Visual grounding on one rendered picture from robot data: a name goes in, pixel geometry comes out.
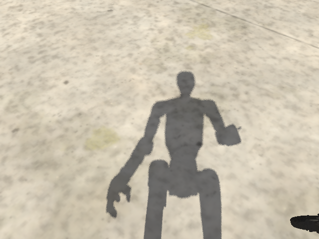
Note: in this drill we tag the robot right hand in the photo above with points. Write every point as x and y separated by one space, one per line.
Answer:
310 223

